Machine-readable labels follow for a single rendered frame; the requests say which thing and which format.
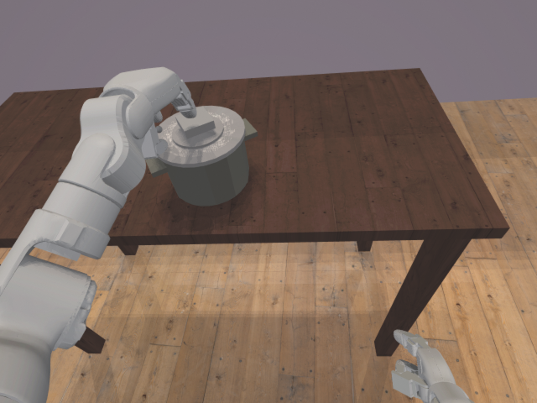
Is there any robot left hand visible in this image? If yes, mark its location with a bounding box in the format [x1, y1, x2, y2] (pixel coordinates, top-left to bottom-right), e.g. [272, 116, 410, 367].
[103, 67, 197, 160]

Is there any table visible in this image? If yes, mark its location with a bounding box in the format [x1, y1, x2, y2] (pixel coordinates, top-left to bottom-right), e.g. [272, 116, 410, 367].
[0, 68, 510, 356]

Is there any robot right forearm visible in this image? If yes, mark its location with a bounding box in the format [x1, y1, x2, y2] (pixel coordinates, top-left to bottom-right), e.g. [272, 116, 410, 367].
[428, 382, 474, 403]

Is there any robot right hand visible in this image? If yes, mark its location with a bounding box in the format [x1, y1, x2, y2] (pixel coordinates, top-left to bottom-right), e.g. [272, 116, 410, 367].
[391, 329, 456, 403]

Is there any lid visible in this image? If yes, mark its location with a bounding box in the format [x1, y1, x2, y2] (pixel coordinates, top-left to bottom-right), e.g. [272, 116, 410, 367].
[158, 106, 246, 168]

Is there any robot left forearm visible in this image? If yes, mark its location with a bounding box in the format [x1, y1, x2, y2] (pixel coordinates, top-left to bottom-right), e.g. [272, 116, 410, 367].
[0, 85, 154, 295]

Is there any left robot upper arm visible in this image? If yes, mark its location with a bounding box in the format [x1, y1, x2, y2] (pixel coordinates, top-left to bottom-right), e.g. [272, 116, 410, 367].
[0, 254, 97, 403]

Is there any pot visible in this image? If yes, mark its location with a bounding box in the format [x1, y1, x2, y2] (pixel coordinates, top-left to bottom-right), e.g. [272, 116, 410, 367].
[146, 118, 258, 207]

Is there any knob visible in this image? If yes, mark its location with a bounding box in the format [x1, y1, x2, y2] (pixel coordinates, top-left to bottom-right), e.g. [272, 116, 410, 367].
[175, 107, 216, 139]

